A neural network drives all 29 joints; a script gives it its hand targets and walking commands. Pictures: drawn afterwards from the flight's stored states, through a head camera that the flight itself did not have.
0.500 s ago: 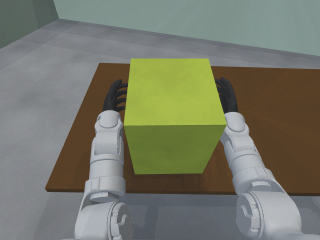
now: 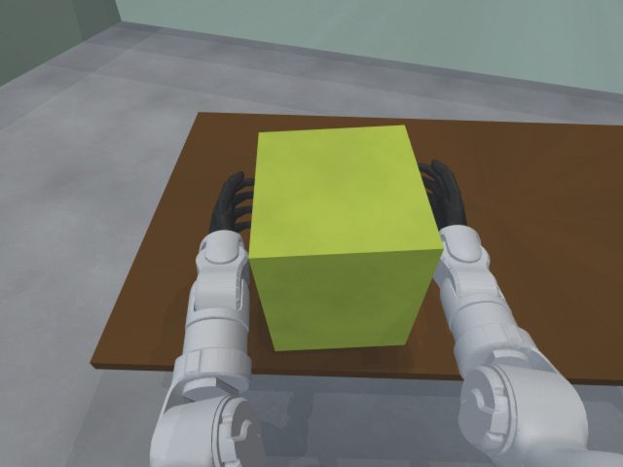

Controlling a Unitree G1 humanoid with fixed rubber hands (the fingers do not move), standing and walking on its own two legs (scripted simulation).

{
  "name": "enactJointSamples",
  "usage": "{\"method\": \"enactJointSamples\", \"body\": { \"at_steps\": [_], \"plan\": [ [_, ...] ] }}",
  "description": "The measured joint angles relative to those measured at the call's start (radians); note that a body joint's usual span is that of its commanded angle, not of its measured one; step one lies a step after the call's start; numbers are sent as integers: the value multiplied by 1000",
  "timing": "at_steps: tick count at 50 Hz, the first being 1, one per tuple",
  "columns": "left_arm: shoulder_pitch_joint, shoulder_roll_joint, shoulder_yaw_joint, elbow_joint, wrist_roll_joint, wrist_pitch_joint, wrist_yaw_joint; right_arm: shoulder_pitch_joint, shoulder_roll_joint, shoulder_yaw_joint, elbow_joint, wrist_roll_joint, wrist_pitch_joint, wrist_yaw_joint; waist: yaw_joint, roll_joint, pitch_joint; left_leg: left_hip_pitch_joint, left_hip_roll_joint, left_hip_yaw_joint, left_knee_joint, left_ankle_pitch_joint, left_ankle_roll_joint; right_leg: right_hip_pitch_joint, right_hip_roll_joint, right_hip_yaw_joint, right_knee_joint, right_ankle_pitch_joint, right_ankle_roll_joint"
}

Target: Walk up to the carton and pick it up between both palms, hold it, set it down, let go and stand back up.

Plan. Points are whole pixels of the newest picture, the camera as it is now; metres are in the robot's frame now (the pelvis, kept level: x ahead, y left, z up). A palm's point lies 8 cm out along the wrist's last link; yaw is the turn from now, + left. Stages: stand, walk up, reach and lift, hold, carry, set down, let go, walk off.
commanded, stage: set down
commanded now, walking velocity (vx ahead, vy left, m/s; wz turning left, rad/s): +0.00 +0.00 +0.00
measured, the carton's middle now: (336, 244) +0.40 +0.02 +0.06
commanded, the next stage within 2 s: none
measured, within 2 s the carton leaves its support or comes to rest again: rests again in 1.18 s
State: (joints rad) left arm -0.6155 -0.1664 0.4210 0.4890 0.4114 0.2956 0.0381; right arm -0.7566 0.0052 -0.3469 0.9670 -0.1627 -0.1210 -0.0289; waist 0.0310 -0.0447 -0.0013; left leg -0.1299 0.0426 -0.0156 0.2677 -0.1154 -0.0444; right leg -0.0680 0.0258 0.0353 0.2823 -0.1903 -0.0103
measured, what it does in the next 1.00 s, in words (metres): stands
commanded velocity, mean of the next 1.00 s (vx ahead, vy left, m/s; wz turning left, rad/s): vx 0.00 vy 0.00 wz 0.00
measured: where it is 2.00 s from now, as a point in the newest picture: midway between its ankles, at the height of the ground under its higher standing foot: outside the picture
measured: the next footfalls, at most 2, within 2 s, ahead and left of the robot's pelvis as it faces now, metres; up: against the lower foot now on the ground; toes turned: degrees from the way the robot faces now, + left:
none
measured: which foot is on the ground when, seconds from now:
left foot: down 0.00-1.00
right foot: down 0.00-1.00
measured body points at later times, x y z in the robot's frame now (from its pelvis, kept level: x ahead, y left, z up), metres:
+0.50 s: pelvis +0.00 +0.00 +0.00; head +0.01 +0.01 +0.45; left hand +0.38 +0.16 +0.08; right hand +0.42 -0.13 +0.10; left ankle +0.02 +0.15 -0.75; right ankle -0.02 -0.11 -0.75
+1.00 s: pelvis +0.00 +0.00 +0.00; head +0.02 +0.02 +0.45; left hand +0.38 +0.16 +0.06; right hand +0.41 -0.13 +0.08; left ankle +0.02 +0.15 -0.75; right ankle -0.02 -0.11 -0.75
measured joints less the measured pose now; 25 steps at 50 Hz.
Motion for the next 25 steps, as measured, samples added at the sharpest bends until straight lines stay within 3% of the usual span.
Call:
{"method": "enactJointSamples", "body": {
  "at_steps": [25],
  "plan": [
    [45, -27, 12, 28, -10, -75, 28, 27, -2, -18, 8, -41, -32, 27, 12, 11, -14, -48, 7, 12, 2, -2, -1, -50, 5, 9, -3, 5, -1]
  ]
}}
